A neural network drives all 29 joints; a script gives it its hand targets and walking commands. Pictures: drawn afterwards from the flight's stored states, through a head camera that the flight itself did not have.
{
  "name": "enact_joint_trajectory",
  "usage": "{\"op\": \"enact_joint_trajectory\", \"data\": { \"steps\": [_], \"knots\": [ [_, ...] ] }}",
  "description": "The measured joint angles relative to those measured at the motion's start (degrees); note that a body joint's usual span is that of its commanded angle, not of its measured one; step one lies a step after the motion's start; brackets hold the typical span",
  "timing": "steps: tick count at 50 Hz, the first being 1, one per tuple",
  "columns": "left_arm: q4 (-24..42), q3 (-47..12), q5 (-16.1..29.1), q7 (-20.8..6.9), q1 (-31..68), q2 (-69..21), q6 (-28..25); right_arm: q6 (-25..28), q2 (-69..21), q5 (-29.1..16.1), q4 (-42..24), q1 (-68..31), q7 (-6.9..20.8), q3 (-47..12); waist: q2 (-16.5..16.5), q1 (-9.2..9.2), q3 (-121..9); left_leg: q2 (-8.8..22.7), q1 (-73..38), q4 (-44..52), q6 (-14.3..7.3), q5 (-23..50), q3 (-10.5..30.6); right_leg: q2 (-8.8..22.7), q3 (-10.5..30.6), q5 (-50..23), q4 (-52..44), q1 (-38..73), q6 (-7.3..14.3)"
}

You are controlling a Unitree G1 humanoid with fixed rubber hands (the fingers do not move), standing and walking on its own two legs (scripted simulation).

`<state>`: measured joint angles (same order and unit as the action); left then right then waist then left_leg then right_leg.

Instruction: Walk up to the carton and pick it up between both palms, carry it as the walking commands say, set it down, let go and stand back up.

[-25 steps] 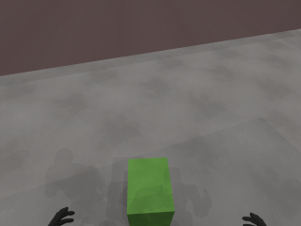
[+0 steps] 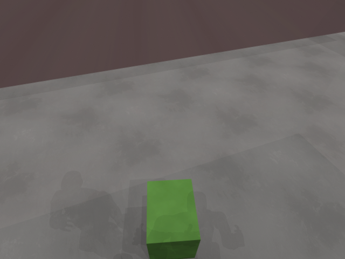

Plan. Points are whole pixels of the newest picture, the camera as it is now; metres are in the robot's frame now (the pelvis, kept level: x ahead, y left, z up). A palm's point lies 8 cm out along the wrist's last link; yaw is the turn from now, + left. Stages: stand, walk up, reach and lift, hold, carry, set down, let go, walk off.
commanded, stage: stand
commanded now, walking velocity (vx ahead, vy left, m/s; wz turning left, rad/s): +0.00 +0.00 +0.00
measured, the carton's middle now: (171, 219) +0.48 +0.03 -0.63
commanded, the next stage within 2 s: none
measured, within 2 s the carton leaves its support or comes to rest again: neither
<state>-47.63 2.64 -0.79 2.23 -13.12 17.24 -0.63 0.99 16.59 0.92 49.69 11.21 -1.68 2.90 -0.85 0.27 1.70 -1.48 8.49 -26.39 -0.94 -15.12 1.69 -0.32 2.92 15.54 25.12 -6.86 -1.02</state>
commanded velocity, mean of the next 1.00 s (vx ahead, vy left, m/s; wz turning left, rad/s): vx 0.00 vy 0.00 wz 0.00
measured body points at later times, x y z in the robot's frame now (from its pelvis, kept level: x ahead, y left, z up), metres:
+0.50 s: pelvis -0.02 +0.00 +0.00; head -0.02 +0.00 +0.45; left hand +0.06 +0.29 -0.12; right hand +0.07 -0.30 -0.12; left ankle -0.01 +0.11 -0.74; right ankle -0.02 -0.13 -0.74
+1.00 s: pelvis -0.02 -0.01 +0.01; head -0.03 +0.00 +0.45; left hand +0.06 +0.29 -0.12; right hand +0.06 -0.31 -0.12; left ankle -0.01 +0.11 -0.74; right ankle -0.02 -0.13 -0.74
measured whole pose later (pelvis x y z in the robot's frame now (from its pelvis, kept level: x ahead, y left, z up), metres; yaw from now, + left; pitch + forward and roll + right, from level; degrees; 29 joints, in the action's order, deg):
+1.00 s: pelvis -0.02 -0.01 +0.01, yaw +0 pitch -3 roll +0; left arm -55.4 1.7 -0.1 1.9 -11.4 19.2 -1.2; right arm 1.0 19.0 0.1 57.5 9.8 -1.5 1.6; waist -0.4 0.4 2.6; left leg -0.8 7.5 -21.5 -0.1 -10.6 1.9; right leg -0.6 2.8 11.5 21.3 -6.4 -0.5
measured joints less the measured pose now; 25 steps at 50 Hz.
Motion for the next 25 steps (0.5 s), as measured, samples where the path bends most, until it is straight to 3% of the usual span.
{"op": "enact_joint_trajectory", "data": {
  "steps": [25],
  "knots": [
    [-5.8,-0.8,0.4,0.0,0.4,1.3,-0.4,0.0,1.3,-0.5,5.7,-0.6,0.1,-0.8,0.1,0.07,0.6,0.3,-0.8,3.4,0.4,3.3,-0.1,0.0,0.0,-2.9,-2.5,0.4,0.2]
  ]
}}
